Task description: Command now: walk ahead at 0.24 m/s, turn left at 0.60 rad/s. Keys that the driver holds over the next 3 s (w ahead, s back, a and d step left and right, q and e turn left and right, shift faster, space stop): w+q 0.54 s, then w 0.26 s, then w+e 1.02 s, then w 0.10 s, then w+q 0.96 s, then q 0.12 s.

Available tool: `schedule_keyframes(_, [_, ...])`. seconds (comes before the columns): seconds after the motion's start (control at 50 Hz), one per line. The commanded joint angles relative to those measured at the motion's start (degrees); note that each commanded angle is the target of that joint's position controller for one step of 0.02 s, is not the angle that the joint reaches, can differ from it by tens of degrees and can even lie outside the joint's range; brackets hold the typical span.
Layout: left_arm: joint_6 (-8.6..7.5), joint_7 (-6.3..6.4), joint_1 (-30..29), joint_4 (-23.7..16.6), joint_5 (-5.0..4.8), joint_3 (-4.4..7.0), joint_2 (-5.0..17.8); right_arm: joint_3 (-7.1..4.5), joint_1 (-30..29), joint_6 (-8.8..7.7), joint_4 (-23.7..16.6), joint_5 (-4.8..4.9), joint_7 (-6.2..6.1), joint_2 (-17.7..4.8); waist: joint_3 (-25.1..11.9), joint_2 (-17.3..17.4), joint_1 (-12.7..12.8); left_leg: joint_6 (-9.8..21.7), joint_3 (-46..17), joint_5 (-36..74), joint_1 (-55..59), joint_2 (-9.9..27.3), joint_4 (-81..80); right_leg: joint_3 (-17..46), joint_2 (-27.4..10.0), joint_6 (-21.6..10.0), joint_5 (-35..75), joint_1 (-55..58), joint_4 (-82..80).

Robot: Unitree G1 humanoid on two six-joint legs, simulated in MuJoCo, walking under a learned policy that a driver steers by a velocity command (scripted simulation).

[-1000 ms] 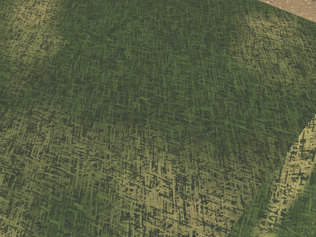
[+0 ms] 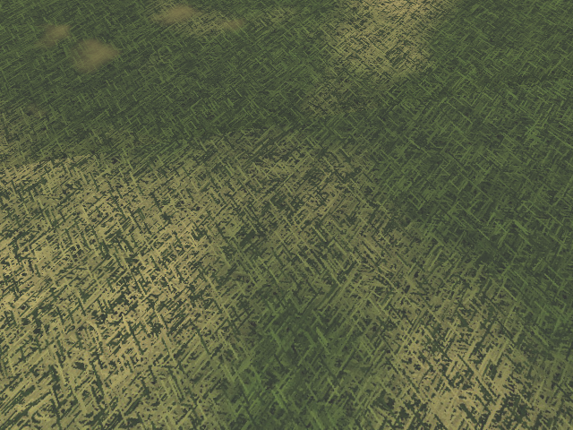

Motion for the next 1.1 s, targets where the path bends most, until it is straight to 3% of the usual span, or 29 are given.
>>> schedule_keyframes(0.02, [-1.42, -0.67, -0.17, -3.06, -0.9, 3.82, 13.15, -0.39, -5.93, -2.04, -6.61, -0.06, 0.88, -3.99, -2.71, -10.67, 2.44, 2.52, 3.44, -0.23, -0.26, 0.42, -8.79, 10.45, -14.01, -10.94, -7.83, 3.68, -11.61])
schedule_keyframes(0.08, [-2.05, -1.81, -1.11, -2.24, -2.18, 3.74, 13.23, -0.64, -0.74, -2.51, -4.41, 0.11, 1.33, -3.84, -2.48, -8.96, -1.21, 5.67, 6.24, 5.49, 10.21, -1.11, -20.19, 6.84, -13.75, -9.18, -8.71, -0.61, -7.96])
schedule_keyframes(0.12, [-2.37, -2.13, -0.48, -1.81, -1.48, 2.3, 8.79, -2.33, 10.32, -2.72, -0.07, 0.52, 0.85, -6.39, -5.87, -2.84, -5.94, 8.51, 5.1, 5.79, 27.73, -3.34, -25.07, 0.14, -9.44, -5.41, -6.99, -10.2, 7.21])
schedule_keyframes(0.14, [-2.83, -2.43, -3.23, -4.28, 0.88, 0.64, 4.05, -3.9, 17.75, -3.12, 0.75, 0.62, 0.02, -12.26, -6.98, 12.56, -8.37, 13.54, -16.11, 5.54, 37.16, 10.01, -30.69, -5.25, -3.28, -0.24, -16.41, -24.74, 31.74])
schedule_keyframes(0.16, [-4.33, -2.3, -7.02, -8.59, 0.21, 0.81, 4.92, -4.03, 15.91, -4.96, -1.62, -0.07, 0.71, -16.39, -6.24, 16.64, -7.3, 24.79, -42.74, -8.2, 37.54, 19.02, -38.97, 3.6, 4.34, 1.24, -21.39, -41.88, 43.3])
schedule_keyframes(0.18, [-5.55, -2.65, -8.75, -8.61, -1.58, 1.82, 9.33, -2.69, 14.22, -6.31, -1.75, -0.23, 1.18, -10.95, -3.17, 10.05, -7.84, 25.03, -39.88, -9.83, 36.39, 19.21, -40.88, 8.49, 0.43, 0.1, -17.52, -44.79, 46.93])
schedule_keyframes(0.2, [-6.38, -3.17, -7.66, -7.99, -1.9, 2.17, 10.54, -1.53, 12.06, -7.12, -1.6, -0.41, 1.17, -7.89, -0.15, 8.95, -5.89, 23.17, -34.15, -5.75, 34.03, 17.02, -40.5, 8.74, -1.22, -0.98, -11.05, -44.45, 44.94])
schedule_keyframes(0.22, [-6.75, -3.27, -6.36, -6.43, -0.72, 2.23, 10.36, -1.0, 9.83, -7.28, -2.01, -0.41, 1.04, -6.6, 0.92, 5.45, -4.49, 21.2, -28.58, -0.05, 31.64, 14.19, -39.83, 8.56, -2.5, -0.84, -6.33, -42.09, 42.15])
schedule_keyframes(0.26, [-7.04, -3.61, -6.1, -5.54, 0.89, 2.38, 10.06, -0.43, 7.35, -6.95, -2.17, -0.77, 0.22, -6.21, 0.89, 5.24, -2.73, 18.93, -21.86, 12.35, 27.91, 10.57, -40.31, 7.77, -2.32, 0.54, 0.08, -36.72, 35.98])
schedule_keyframes(0.3, [-6.8, -3.76, -6.75, -5.0, 0.94, 1.76, 8.14, -0.65, 7.8, -6.96, -1.4, -0.89, -0.63, -7.24, 0.01, 4.21, -2.59, 18.5, -17.94, 21.2, 26.27, 8.98, -40.41, 6.24, -0.49, 2.3, 5.26, -34.12, 30.97])
schedule_keyframes(0.38, [-6.63, -3.87, -13.97, -6.59, 0.34, 0.29, 5.1, -1.02, 10.2, -6.62, 1.26, -0.28, -1.85, -8.23, 1.46, 4.83, -4.76, 16.12, -13.43, 23.07, 20.37, 5.63, -39.91, 5.37, 2.78, 3.78, 15.62, -27.28, 14.98])
schedule_keyframes(0.44, [-6.98, -4.45, -18.51, -8.28, -0.26, 0.09, 5.25, -1.29, 12.95, -6.53, 3.57, 0.38, -2.04, -8.62, 2.55, 4.98, -6.15, 15.46, -15.63, 21.51, 19.33, 6.68, -39.24, 6.16, 3.88, 3.07, 18.25, -23.58, 8.97])
schedule_keyframes(0.52, [-7.6, -4.44, -15.58, -7.98, -0.43, 1.14, 7.81, -1.85, 12.1, -5.95, 5.02, 0.42, -2.44, -8.95, 1.65, 6.71, -3.72, 13.56, -19.2, 28.01, 23.89, 9.18, -34.86, 7.83, 3.64, 0.55, 14.57, -18.37, 5.65])
schedule_keyframes(0.56, [-7.72, -3.58, -6.04, -5.81, -0.35, 2.72, 10.46, -1.55, 10.78, -5.47, 4.77, -0.24, -2.19, -7.94, -5.01, 7.8, 1.02, 11.52, -17.04, 44.38, 24.42, 6.22, -23.92, 4.69, 5.23, -2.1, 12.36, -5.04, 4.07])
schedule_keyframes(0.58, [-7.57, -3.16, 2.48, -4.53, 0.32, 3.3, 12.04, -0.69, 9.97, -5.34, 3.87, -0.87, -1.95, -5.99, -12.73, 7.05, 5.14, 9.69, -15.39, 42.51, 18.44, 3.27, -11.87, 7.38, 1.08, -4.91, 12.51, 10.11, 6.4])
schedule_keyframes(0.6, [-7.31, -2.79, 10.63, -3.42, 1.7, 4.19, 16.23, 1.03, 16.8, -5.63, 3.01, -1.2, -1.85, -0.09, -24.02, -6.19, 4.01, 5.99, -12.04, 19.01, 0.67, -3.91, 9.75, 29.08, -13.23, -12.77, 3.84, 32.76, 6.59])
schedule_keyframes(0.62, [-7.19, -3.78, 12.62, -1.47, 1.05, 3.57, 13.66, 1.6, 21.45, -6.23, 4.03, 0.74, -1.64, -0.2, -28.9, -20.11, 2.3, 4.43, -12.11, -9.64, -9.68, -7.79, 22.38, 51.79, -20.39, -17.33, -7.81, 37.65, -4.1])
schedule_keyframes(0.64, [-6.86, -3.57, 8.77, -2.06, -0.11, 2.46, 9.32, 0.21, 16.64, -6.41, 4.42, 1.83, -1.41, -5.77, -18.11, -12.76, 2.96, 4.29, -12.15, -6.5, -14.65, -3.85, 26.59, 46.87, -18.54, -15.19, -15.59, 29.44, -6.97])
schedule_keyframes(0.66, [-6.34, -3.15, 5.46, -2.26, -0.2, 1.97, 7.54, 0.06, 10.03, -6.57, 3.21, 1.53, -1.3, -7.26, -10.63, -6.92, 3.14, 4.62, -9.18, -2.2, -14.72, -1.35, 25.57, 37.67, -16.26, -13.48, -13.23, 20.46, -7.42])
schedule_keyframes(0.68, [-6.05, -2.96, 3.24, -1.79, 0.31, 1.63, 6.96, 0.22, 5.68, -6.87, 2.0, 0.52, -1.25, -6.44, -5.27, -3.42, 1.91, 4.97, -7.65, 0.46, -13.53, 0.51, 22.58, 31.58, -14.07, -12.97, -6.59, 11.69, -8.77])
schedule_keyframes(0.72, [-6.39, -2.7, 1.45, -1.2, 1.22, 1.1, 5.76, 0.28, 5.17, -6.8, 1.95, -0.06, -0.86, -4.54, -2.93, -4.82, -0.89, 5.6, -7.27, 3.47, -8.69, 3.16, 17.52, 24.73, -10.96, -12.64, 1.27, 3.39, -11.51])
schedule_keyframes(0.78, [-7.2, -2.63, 2.16, 0.59, -0.04, 1.32, 6.78, 1.42, 4.4, -6.43, 1.83, -0.5, -0.61, -1.32, -1.19, -5.51, -1.93, 4.89, -5.1, 4.58, -8.79, 4.56, 9.64, 19.47, -10.76, -14.38, 6.64, -0.04, -15.2])
schedule_keyframes(0.86, [-6.56, -2.41, 3.83, 1.6, -1.0, 1.77, 9.43, 2.65, -3.75, -7.84, -0.41, -1.47, 0.11, 0.02, 0.81, -4.0, 0.15, 3.6, -2.46, 16.99, -7.01, 4.26, -6.51, 13.62, -7.94, -13.48, 11.11, -1.84, -16.49])
schedule_keyframes(0.98, [-4.66, -1.89, 10.4, 3.63, -1.88, 2.31, 12.11, 1.77, -11.4, -9.37, -2.54, -0.35, 1.52, -2.6, 0.35, -4.79, 1.88, 3.17, -2.21, 22.38, 0.5, 0.4, -21.34, 16.17, -9.66, -10.02, 10.02, 2.93, -11.16])
schedule_keyframes(1.02, [-3.95, -1.67, 10.33, 3.87, -1.65, 2.22, 12.15, 0.63, -7.15, -9.65, -1.45, -0.21, 1.4, -4.3, -1.6, -5.37, -1.53, 4.83, -1.13, 19.83, 8.53, -0.61, -24.72, 16.3, -9.2, -8.05, 12.84, 2.97, -5.51])
schedule_keyframes(1.04, [-3.92, -1.71, 10.81, 3.84, -1.17, 1.54, 10.35, -0.67, -0.86, -9.68, 0.22, -0.44, 0.9, -6.59, -5.56, -4.59, -4.66, 6.42, -1.02, 18.66, 18.29, -0.38, -25.64, 14.21, -6.09, -6.3, 16.86, 0.83, 3.03])
schedule_keyframes(1.06, [-4.11, -1.82, 10.03, 2.09, 0.05, -0.04, 6.27, -1.93, 8.69, -9.56, 1.15, -1.68, 0.18, -10.6, -14.01, 0.36, -9.04, 10.18, -10.22, 16.72, 32.75, 9.51, -24.41, 11.29, -2.29, -3.74, 7.95, -7.58, 19.89])
schedule_keyframes(1.08, [-4.81, -1.51, 16.15, 0.21, -0.72, -1.6, 0.79, -2.79, 11.83, -8.72, 1.88, -2.68, 0.14, -14.89, -20.94, 15.6, -6.27, 17.46, -33.89, 5.39, 46.65, 22.54, -29.73, 6.58, 5.0, -0.31, -17.22, -26.1, 38.99])
schedule_keyframes(1.1, [-4.99, -1.34, 15.43, 0.88, -2.34, -0.37, 6.18, -1.72, 11.85, -8.75, 2.12, -2.09, 0.51, -10.05, -19.22, 12.96, -7.43, 18.34, -40.02, -1.97, 43.97, 21.86, -33.86, 11.83, 3.01, -0.04, -18.38, -32.0, 47.58])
